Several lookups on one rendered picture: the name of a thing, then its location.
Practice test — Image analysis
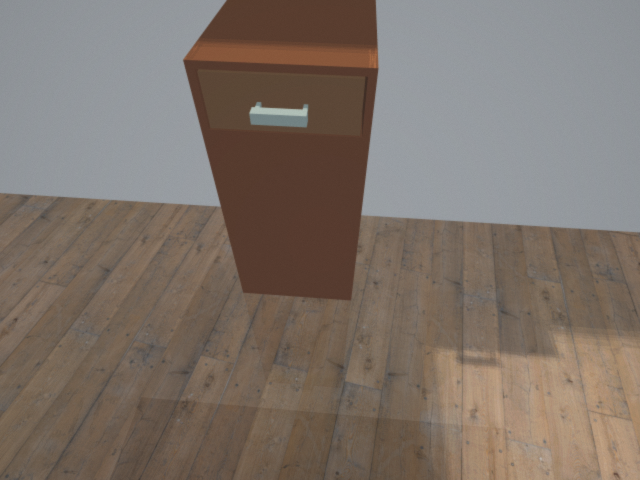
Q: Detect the handle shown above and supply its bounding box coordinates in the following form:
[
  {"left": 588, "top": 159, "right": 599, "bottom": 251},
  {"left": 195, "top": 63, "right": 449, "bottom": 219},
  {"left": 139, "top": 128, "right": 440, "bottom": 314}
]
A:
[{"left": 249, "top": 102, "right": 308, "bottom": 127}]

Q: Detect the drawer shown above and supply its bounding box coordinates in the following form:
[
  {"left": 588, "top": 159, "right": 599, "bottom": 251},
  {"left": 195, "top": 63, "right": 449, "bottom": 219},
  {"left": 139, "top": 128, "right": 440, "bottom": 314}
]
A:
[{"left": 197, "top": 69, "right": 365, "bottom": 136}]

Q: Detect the cabinet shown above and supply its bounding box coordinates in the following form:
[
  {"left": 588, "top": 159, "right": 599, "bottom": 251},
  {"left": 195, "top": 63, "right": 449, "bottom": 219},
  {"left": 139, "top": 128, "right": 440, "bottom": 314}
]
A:
[{"left": 183, "top": 0, "right": 378, "bottom": 300}]

